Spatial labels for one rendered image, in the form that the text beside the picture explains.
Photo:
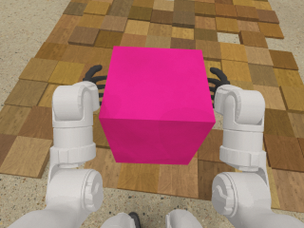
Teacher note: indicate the right robot thigh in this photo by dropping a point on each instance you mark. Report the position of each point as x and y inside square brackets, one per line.
[180, 218]

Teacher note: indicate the right robot hand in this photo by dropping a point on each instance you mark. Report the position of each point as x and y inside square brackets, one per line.
[221, 82]

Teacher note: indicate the robot left forearm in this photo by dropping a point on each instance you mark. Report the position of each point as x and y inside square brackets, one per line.
[72, 120]

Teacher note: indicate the robot right upper arm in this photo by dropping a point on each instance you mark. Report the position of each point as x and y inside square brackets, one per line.
[245, 200]

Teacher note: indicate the carton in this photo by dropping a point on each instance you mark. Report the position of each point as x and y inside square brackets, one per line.
[157, 106]

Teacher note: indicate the robot left foot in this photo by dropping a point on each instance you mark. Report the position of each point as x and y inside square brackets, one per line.
[135, 216]

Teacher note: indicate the left robot hand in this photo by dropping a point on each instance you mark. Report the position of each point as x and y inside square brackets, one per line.
[89, 78]

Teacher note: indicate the robot right forearm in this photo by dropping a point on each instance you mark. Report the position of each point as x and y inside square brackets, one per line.
[243, 114]

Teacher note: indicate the robot left upper arm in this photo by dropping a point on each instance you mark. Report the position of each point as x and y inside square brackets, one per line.
[72, 195]

